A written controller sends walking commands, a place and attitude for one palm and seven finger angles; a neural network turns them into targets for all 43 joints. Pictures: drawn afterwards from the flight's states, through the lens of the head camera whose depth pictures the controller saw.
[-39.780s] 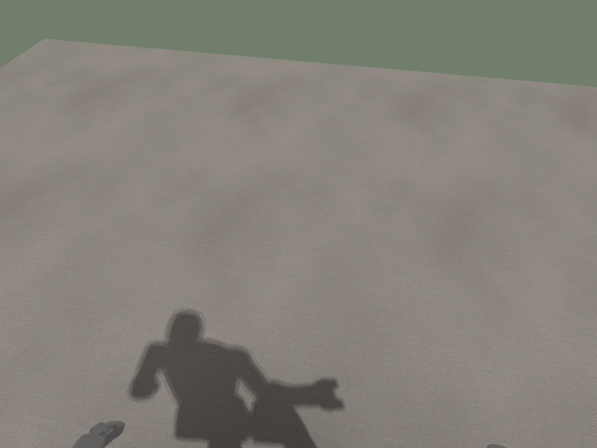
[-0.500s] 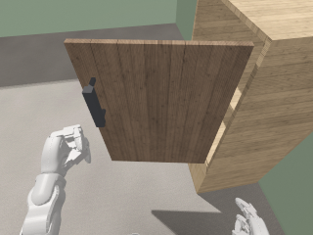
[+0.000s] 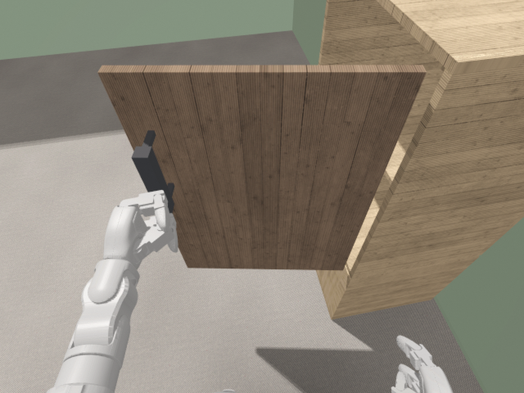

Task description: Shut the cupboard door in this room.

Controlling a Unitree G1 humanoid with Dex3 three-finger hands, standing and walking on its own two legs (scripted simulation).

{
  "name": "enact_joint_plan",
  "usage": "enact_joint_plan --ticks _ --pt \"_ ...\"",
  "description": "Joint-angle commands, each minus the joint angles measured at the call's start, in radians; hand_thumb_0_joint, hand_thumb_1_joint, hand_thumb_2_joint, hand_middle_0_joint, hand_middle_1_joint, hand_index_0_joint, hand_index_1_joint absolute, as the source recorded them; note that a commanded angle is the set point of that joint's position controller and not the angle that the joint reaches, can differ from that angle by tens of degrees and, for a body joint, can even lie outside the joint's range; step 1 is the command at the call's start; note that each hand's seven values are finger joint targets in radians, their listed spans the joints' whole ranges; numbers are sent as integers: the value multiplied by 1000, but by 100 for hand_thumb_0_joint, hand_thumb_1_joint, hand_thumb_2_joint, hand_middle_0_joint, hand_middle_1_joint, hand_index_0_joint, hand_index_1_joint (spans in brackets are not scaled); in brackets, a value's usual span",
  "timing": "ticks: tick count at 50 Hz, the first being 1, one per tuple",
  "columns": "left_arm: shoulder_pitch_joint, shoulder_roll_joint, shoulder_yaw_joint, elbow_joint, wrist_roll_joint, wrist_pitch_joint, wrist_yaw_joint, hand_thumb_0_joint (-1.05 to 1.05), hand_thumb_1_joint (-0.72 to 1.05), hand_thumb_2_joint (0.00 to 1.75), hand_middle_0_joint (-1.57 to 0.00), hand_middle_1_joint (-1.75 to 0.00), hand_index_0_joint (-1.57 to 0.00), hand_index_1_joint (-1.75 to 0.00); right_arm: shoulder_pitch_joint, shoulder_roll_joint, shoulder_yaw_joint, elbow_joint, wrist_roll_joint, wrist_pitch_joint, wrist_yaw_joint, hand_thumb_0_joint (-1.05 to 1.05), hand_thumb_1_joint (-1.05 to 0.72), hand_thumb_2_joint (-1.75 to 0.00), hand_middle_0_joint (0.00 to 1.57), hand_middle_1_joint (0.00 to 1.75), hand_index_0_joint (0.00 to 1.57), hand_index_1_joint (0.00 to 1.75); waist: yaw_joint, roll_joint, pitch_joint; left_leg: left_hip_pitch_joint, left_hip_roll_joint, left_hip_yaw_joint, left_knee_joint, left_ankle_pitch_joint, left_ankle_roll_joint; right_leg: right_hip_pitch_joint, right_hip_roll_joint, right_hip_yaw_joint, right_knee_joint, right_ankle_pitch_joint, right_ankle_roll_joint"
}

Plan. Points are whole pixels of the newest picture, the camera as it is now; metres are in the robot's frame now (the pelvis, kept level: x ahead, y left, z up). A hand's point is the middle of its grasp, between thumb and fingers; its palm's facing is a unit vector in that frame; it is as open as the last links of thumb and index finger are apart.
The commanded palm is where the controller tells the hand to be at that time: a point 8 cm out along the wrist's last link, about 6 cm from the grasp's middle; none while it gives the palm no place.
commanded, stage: bring the fist close to the handle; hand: left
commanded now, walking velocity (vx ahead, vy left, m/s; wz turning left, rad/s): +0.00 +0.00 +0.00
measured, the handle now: (158, 174) +0.44 +0.20 +0.08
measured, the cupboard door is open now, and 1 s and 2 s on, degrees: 78 73 60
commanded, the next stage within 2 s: push the door shut along its arc in 0.38 s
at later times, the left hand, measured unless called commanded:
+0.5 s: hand (173, 230) +0.33 +0.15 +0.08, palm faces +0.03 -1.00 -0.02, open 3.1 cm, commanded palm +0.31 +0.20 +0.08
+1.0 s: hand (186, 192) +0.40 +0.15 +0.08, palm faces -0.09 -1.00 -0.03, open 3.1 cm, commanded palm +0.38 +0.20 +0.08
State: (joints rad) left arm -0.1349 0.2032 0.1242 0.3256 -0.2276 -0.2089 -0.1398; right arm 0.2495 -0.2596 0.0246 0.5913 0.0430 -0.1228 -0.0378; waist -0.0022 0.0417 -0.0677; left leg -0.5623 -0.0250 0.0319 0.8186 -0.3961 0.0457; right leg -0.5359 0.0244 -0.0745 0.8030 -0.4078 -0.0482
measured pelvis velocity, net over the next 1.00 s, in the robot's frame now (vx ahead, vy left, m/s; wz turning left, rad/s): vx -0.01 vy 0.00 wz -0.01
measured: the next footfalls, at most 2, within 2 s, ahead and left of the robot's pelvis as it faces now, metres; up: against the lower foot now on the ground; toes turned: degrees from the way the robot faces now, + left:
none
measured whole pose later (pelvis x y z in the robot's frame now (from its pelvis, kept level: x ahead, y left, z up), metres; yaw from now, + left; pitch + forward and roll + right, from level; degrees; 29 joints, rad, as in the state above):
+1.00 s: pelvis -0.01 +0.00 +0.00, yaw -1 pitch +10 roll +0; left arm -0.51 0.28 0.17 0.75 -0.20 -0.31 -0.22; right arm 0.31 -0.27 0.02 0.64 0.05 -0.07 -0.03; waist -0.05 0.03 -0.06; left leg -0.62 -0.02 0.04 0.83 -0.38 0.05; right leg -0.60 0.03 -0.07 0.82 -0.39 -0.05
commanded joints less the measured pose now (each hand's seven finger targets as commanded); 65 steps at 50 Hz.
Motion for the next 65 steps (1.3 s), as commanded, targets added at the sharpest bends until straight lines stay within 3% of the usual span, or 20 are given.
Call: enact_joint_plan --ticks 1,7,12,16,19,21,23,27,31,34,36,42,45,46,47,54,58,60,63,65 --pt "-328 180 103 -241 6 -104 49 0 90 90 -130 -150 -130 -150 -23 -120 -50 -135 -5 -41 -9 0 -90 -90 20 30 20 30 -1 -63 -304 153 20 -64 -96 272 -19 130 -18 68 -94 324 23" --pt "-249 130 60 -189 37 -127 64 0 90 90 -130 -150 -130 -150 -22 -111 -49 -137 -9 -26 9 0 -90 -90 20 30 20 30 9 1 -311 166 20 -53 -99 312 -23 125 -16 62 -80 359 18" --pt "-209 100 35 -179 18 -86 39 0 90 90 -130 -150 -130 -150 -17 -118 -53 -154 1 -8 12 0 -90 -90 20 30 20 30 3 -69 -264 151 21 -50 -117 304 -19 143 -15 59 -107 369 22" --pt "-264 118 48 -239 14 -105 57 0 90 90 -130 -150 -130 -150 -22 -120 -54 -151 -2 -9 5 0 -90 -90 20 30 20 30 -2 -76 -255 166 24 -57 -117 291 -18 129 -11 58 -109 343 22" --pt "-285 78 9 -277 25 -138 73 0 90 90 -130 -150 -130 -150 -30 -109 -52 -148 -6 -19 8 0 -90 -90 20 30 20 30 -6 -48 -273 192 24 -63 -120 278 -20 110 -12 52 -101 318 20" --pt "-283 119 32 -250 38 -146 80 0 90 90 -130 -150 -130 -150 -28 -117 -51 -135 -7 -17 6 0 -90 -90 20 30 20 30 -12 -44 -250 174 25 -64 -116 246 -19 92 -11 56 -104 282 19" --pt "-298 88 2 -226 45 -144 80 0 90 90 -130 -150 -130 -150 -37 -112 -48 -133 -6 -16 8 0 -90 -90 20 30 20 30 -18 -40 -238 166 22 -64 -121 206 -19 77 -14 57 -110 247 21" --pt "-363 109 1 -157 50 -118 67 0 90 90 -130 -150 -130 -150 -36 -119 -45 -124 -1 -7 2 0 -90 -90 20 30 20 30 -36 -49 -214 146 20 -67 -126 152 -16 59 -15 62 -127 197 22" --pt "-541 192 58 -73 40 -119 46 0 90 90 -130 -150 -130 -150 -31 -129 -40 -103 1 -4 -16 0 -90 -90 20 30 20 30 -50 -76 -223 117 18 -69 -122 100 -12 63 -17 82 -143 140 25" --pt "-628 157 29 -29 28 -137 20 0 90 90 -130 -150 -130 -150 -32 -122 -37 -99 2 -11 -16 0 -90 -90 20 30 20 30 -50 4 -275 153 15 -72 -114 133 -18 58 -18 79 -122 182 18" --pt "-635 172 37 23 30 -143 4 0 90 90 -130 -150 -130 -150 -9 -131 -41 -89 1 -12 -12 0 -90 -90 20 30 20 30 -47 -5 -314 170 19 -82 -105 171 -20 56 -14 70 -106 213 15" --pt "-709 202 52 188 25 -138 -52 0 90 90 -130 -150 -130 -150 37 -143 -47 -80 5 6 -4 0 -90 -90 20 30 20 30 -63 -90 -289 91 13 -71 -92 194 -12 78 -19 81 -101 277 23" --pt "-780 230 76 190 14 -162 -79 0 90 90 -130 -150 -130 -150 53 -147 -53 -75 4 9 -3 0 -90 -90 20 30 20 30 -63 -66 -338 108 11 -65 -78 231 -11 96 -19 90 -91 326 23" --pt "-767 279 115 191 13 -171 -83 0 90 90 -130 -150 -130 -150 63 -153 -56 -76 2 12 -3 0 -90 -90 20 30 20 30 -47 -55 -368 112 10 -64 -72 253 -11 121 -19 95 -83 348 20" --pt "-786 259 95 175 11 -180 -92 0 90 90 -130 -150 -130 -150 63 -149 -55 -78 4 13 -3 0 -90 -90 20 30 20 30 -57 -37 -385 130 11 -63 -73 266 -11 115 -19 91 -78 362 21" --pt "-875 304 120 312 9 -181 -139 0 90 90 -130 -150 -130 -150 104 -160 -59 -54 5 29 -4 0 -90 -90 20 30 20 30 -81 -62 -344 83 10 -59 -69 232 -7 85 -16 97 -87 338 26" --pt "-918 301 106 323 5 -191 -170 0 90 90 -130 -150 -130 -150 113 -162 -61 -54 8 34 -5 0 -90 -90 20 30 20 30 -84 6 -387 130 12 -63 -62 273 -10 67 -13 92 -75 366 21" --pt "-969 270 74 370 4 -193 -181 0 90 90 -130 -150 -130 -150 121 -164 -60 -46 8 36 -3 0 -90 -90 20 30 20 30 -104 -11 -359 132 15 -72 -60 249 -11 12 -7 80 -76 320 21" --pt "-1016 321 110 456 8 -190 -186 0 90 90 -130 -150 -130 -150 139 -175 -58 -34 7 43 -6 0 -90 -90 20 30 20 30 -117 -68 -326 72 15 -73 -57 213 -5 11 -8 87 -79 297 24" --pt "-1060 332 119 476 16 -194 -187 0 90 90 -130 -150 -130 -150 149 -176 -59 -31 4 45 -4 0 -90 -90 20 30 20 30 -118 -39 -350 79 15 -75 -52 222 -7 0 -7 85 -68 298 21"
